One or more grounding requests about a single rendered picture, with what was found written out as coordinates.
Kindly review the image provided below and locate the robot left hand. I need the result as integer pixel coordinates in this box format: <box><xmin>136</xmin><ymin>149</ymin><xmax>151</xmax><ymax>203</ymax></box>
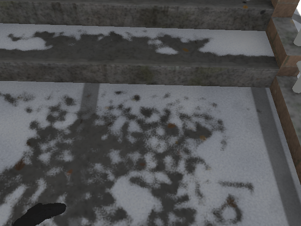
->
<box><xmin>11</xmin><ymin>202</ymin><xmax>67</xmax><ymax>226</ymax></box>

